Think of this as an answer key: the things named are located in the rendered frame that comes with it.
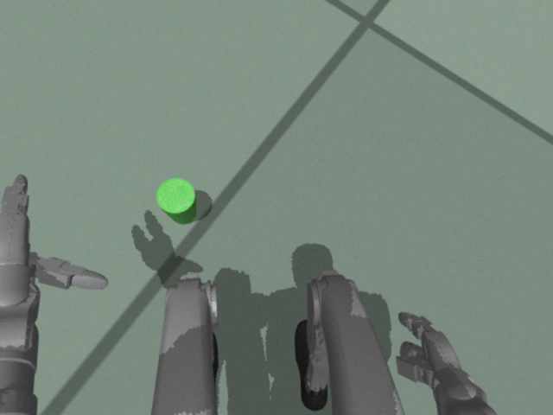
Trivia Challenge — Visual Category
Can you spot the right robot arm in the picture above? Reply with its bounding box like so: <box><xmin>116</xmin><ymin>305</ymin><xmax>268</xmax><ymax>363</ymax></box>
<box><xmin>432</xmin><ymin>367</ymin><xmax>497</xmax><ymax>415</ymax></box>

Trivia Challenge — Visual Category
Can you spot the cup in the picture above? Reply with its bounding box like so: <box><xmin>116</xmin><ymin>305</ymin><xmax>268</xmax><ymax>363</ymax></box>
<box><xmin>156</xmin><ymin>178</ymin><xmax>196</xmax><ymax>224</ymax></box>

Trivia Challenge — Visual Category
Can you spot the right robot foot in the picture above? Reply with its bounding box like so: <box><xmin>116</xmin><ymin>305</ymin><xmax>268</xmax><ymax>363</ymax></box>
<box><xmin>295</xmin><ymin>320</ymin><xmax>327</xmax><ymax>411</ymax></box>

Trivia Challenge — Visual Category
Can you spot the left robot arm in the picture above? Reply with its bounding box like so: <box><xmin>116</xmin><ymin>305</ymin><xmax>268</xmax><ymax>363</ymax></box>
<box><xmin>0</xmin><ymin>265</ymin><xmax>41</xmax><ymax>415</ymax></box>

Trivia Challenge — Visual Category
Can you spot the left robot hand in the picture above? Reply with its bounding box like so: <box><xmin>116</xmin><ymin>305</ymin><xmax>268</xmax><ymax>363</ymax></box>
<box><xmin>0</xmin><ymin>175</ymin><xmax>108</xmax><ymax>290</ymax></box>

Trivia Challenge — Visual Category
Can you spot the right robot hand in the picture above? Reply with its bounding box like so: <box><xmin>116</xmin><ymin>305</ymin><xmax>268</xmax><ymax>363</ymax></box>
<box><xmin>396</xmin><ymin>312</ymin><xmax>462</xmax><ymax>390</ymax></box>

